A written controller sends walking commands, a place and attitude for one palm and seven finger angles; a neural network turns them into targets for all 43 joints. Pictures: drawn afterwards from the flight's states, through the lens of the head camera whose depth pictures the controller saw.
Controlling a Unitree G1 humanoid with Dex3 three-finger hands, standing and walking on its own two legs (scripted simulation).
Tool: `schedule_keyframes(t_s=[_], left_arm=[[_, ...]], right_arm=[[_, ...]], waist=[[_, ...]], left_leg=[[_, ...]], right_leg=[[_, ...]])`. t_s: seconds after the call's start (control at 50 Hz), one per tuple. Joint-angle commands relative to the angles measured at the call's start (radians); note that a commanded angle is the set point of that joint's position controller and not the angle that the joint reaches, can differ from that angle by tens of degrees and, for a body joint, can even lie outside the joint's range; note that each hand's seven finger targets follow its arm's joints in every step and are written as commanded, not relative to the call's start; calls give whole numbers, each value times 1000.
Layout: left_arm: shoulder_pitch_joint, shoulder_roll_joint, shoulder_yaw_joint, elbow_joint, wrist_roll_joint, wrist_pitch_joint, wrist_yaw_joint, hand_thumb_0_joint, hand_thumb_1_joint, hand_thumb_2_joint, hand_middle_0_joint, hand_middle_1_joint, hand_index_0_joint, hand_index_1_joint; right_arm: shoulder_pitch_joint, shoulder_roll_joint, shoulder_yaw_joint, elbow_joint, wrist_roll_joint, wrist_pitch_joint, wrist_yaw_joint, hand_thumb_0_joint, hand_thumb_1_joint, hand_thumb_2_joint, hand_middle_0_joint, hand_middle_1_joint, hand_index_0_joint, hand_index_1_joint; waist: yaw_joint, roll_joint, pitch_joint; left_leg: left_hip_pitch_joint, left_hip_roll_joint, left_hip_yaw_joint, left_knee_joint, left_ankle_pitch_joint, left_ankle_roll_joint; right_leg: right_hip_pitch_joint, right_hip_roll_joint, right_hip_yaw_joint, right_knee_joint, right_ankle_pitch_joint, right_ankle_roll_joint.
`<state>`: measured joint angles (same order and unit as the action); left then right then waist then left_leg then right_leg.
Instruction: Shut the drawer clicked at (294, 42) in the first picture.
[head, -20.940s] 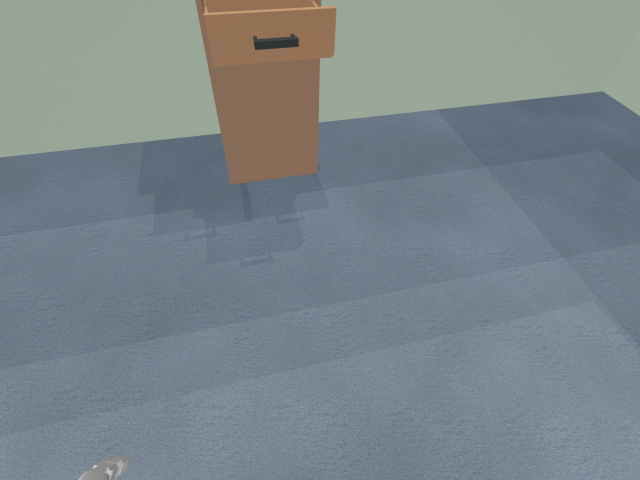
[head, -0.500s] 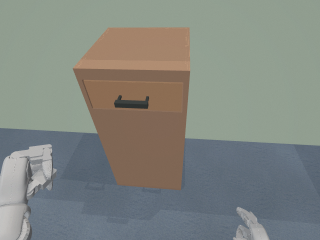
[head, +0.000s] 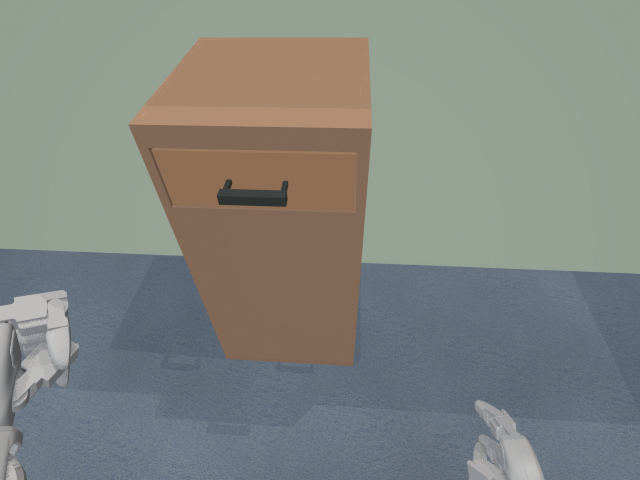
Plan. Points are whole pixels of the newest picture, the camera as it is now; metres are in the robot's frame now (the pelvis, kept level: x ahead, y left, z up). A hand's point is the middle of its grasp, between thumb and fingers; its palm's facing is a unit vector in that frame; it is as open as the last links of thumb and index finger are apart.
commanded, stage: step back with the hand held close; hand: left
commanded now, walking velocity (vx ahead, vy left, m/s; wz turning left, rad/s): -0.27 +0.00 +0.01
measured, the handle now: (254, 191) +0.62 +0.19 +0.00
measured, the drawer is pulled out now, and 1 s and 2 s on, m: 0.00 0.00 0.00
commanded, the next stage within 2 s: stop stepping back and stand still in 1.18 s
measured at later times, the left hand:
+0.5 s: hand (23, 419) +0.13 +0.26 +0.15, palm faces +0.39 -0.79 -0.48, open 3.3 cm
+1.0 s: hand out of the picture +0.07 +0.24 +0.15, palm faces +0.29 -0.80 -0.52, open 3.3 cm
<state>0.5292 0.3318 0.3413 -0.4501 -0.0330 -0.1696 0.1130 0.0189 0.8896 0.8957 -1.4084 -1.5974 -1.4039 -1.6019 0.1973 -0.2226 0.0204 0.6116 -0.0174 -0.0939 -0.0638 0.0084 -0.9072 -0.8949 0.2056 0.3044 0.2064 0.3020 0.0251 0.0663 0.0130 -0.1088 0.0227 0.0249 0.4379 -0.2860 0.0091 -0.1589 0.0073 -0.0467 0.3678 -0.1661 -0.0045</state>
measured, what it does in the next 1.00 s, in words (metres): walks backwards: right foot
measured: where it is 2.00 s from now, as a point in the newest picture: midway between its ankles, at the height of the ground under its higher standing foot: outside the picture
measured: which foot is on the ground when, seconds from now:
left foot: down 0.00-1.00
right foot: down 0.00-0.66, up 0.68-0.72, down 0.74-1.00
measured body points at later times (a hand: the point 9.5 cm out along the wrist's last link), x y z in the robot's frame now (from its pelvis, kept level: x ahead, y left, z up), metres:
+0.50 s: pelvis -0.06 +0.02 -0.01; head -0.05 +0.01 +0.44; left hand +0.11 +0.30 +0.18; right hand +0.13 -0.21 -0.09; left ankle -0.03 +0.11 -0.74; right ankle +0.02 -0.12 -0.74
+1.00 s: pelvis -0.13 +0.01 -0.02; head -0.09 +0.03 +0.43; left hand +0.05 +0.29 +0.18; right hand +0.06 -0.22 -0.09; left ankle -0.03 +0.11 -0.74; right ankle -0.08 -0.11 -0.74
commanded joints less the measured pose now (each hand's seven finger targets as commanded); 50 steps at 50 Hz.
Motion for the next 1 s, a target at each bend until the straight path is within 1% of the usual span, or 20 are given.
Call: schedule_keyframes(t_s=[0.0, 0.12, 0.2, 0.28, 0.34, 0.4, 0.46, 0.52, 0.58, 0.64, 0.66, 0.7, 0.74, 0.78, 0.8, 0.84, 0.86, 0.88, 0.92, 0.98], left_arm=[[33, 152, 98, -166, -5, -68, 12, 0, 900, 900, -1400, -1600, -1400, -1600], [109, 214, 159, -277, -11, -84, 25, 0, 900, 900, -1400, -1600, -1400, -1600], [121, 218, 165, -305, -8, -84, 29, 0, 900, 900, -1400, -1600, -1400, -1600], [97, 198, 151, -289, 3, -85, 29, 0, 900, 900, -1400, -1600, -1400, -1600], [60, 184, 145, -267, 11, -87, 28, 0, 900, 900, -1400, -1600, -1400, -1600], [39, 177, 135, -254, 21, -96, 32, 0, 900, 900, -1400, -1600, -1400, -1600], [10, 197, 142, -288, 26, -108, 37, 0, 900, 900, -1400, -1600, -1400, -1600], [13, 207, 138, -315, 20, -122, 48, 0, 900, 900, -1400, -1600, -1400, -1600], [33, 203, 137, -345, 20, -138, 59, 0, 900, 900, -1400, -1600, -1400, -1600], [39, 209, 175, -356, 48, -151, 65, 0, 900, 900, -1400, -1600, -1400, -1600], [49, 207, 180, -350, 55, -153, 62, 0, 900, 900, -1400, -1600, -1400, -1600], [67, 222, 194, -348, 52, -154, 57, 0, 900, 900, -1400, -1600, -1400, -1600], [83, 213, 198, -310, 55, -162, 45, 0, 900, 900, -1400, -1600, -1400, -1600], [86, 205, 170, -309, 33, -174, 30, 0, 900, 900, -1400, -1600, -1400, -1600], [82, 203, 161, -314, 19, -179, 27, 0, 900, 900, -1400, -1600, -1400, -1600], [59, 214, 150, -354, 11, -191, 26, 0, 900, 900, -1400, -1600, -1400, -1600], [90, 226, 160, -348, 7, -183, 25, 0, 900, 900, -1400, -1600, -1400, -1600], [100, 227, 160, -370, 4, -183, 21, 0, 900, 900, -1400, -1600, -1400, -1600], [123, 248, 197, -387, 5, -186, 21, 0, 900, 900, -1400, -1600, -1400, -1600], [120, 252, 229, -386, 11, -183, 21, 0, 900, 900, -1400, -1600, -1400, -1600]], right_arm=[[-105, -115, -62, -159, 2, -11, -9, 0, -900, -900, 200, 300, 200, 300], [-114, -115, -79, -208, 15, 17, -12, 0, -900, -900, 200, 300, 200, 300], [-115, -116, -82, -221, 15, 22, -20, 0, -900, -900, 200, 300, 200, 300], [-109, -126, -83, -221, 14, 15, -25, 0, -900, -900, 200, 300, 200, 300], [-112, -132, -83, -221, 14, 8, -27, 0, -900, -900, 200, 300, 200, 300], [-97, -130, -82, -221, 19, -1, -26, 0, -900, -900, 200, 300, 200, 300], [-87, -124, -83, -218, 15, -10, -24, 0, -900, -900, 200, 300, 200, 300], [-65, -117, -80, -205, 10, -14, -20, 0, -900, -900, 200, 300, 200, 300], [-70, -128, -72, -207, 4, -23, -25, 0, -900, -900, 200, 300, 200, 300], [-96, -142, -77, -222, 8, -43, -36, 0, -900, -900, 200, 300, 200, 300], [-91, -133, -81, -224, 8, -46, -36, 0, -900, -900, 200, 300, 200, 300], [-90, -130, -89, -229, 10, -56, -33, 0, -900, -900, 200, 300, 200, 300], [-98, -137, -95, -227, 9, -69, -29, 0, -900, -900, 200, 300, 200, 300], [-81, -136, -90, -198, 5, -65, -19, 0, -900, -900, 200, 300, 200, 300], [-67, -126, -85, -179, 3, -61, -14, 0, -900, -900, 200, 300, 200, 300], [-57, -119, -84, -158, -3, -62, -12, 0, -900, -900, 200, 300, 200, 300], [-53, -123, -94, -156, 1, -61, -12, 0, -900, -900, 200, 300, 200, 300], [-67, -126, -95, -171, 3, -59, -12, 0, -900, -900, 200, 300, 200, 300], [-90, -129, -98, -193, 5, -58, -15, 0, -900, -900, 200, 300, 200, 300], [-109, -135, -97, -215, 8, -51, -15, 0, -900, -900, 200, 300, 200, 300]], waist=[[-16, -23, -85], [-4, -44, -235], [-4, -1, -212], [-9, 35, -138], [-15, 22, -70], [-24, -43, -35], [-30, -123, -36], [-38, -159, -65], [-45, -21, -72], [-25, 183, -84], [-17, 173, -92], [-15, 85, -104], [-19, 47, -57], [-36, -26, -34], [-41, -42, -75], [-45, -7, -198], [-36, -27, -274], [-28, -15, -300], [-19, 40, -278], [-23, 61, -173]], left_leg=[[-86, 19, -40, -65, 263, 28], [-123, 37, -62, -42, 434, 20], [-183, 50, -77, -53, 429, 23], [-314, 75, -99, -100, 254, 48], [-459, 88, -120, -143, 3, 75], [-525, 70, -113, -115, -201, 85], [-449, 22, -91, -13, -236, 73], [-285, -7, -66, 102, -185, 48], [-307, 39, -130, -18, -214, 62], [-680, 201, -313, -298, -437, 135], [-686, 215, -303, -285, -394, 136], [-652, 180, -241, -178, -224, 130], [-703, 141, -215, -138, -253, 121], [-547, 71, -165, -37, -125, 79], [-397, 47, -131, 10, 47, 53], [-171, 55, -101, 29, 386, 34], [-93, 71, -98, 38, 477, 34], [-106, 96, -117, 6, 445, 47], [-262, 136, -150, -67, 206, 85], [-534, 132, -162, -113, -217, 104]], right_leg=[[38, -85, 97, -35, 221, -12], [131, -75, 63, 89, 408, 2], [120, -61, 59, 143, 404, 11], [127, -43, 63, 186, 286, 21], [150, -40, 85, 207, 191, 20], [120, -62, 131, 163, 90, 13], [-6, -107, 210, 22, -86, -10], [-193, -157, 227, -79, -273, -37], [-182, -101, 146, 5, -261, -13], [177, 35, 54, 395, -39, 36], [191, 44, 56, 436, -5, 37], [190, 37, 83, 390, 69, 31], [212, 28, 121, 307, 103, 23], [41, -38, 213, 170, 188, -16], [-49, -67, 225, 136, 270, -30], [-103, -61, 179, 149, 391, -12], [-98, -33, 145, 166, 362, 8], [-64, -6, 119, 189, 254, 21], [25, 24, 118, 248, 122, 29], [110, 20, 166, 270, 47, 13]])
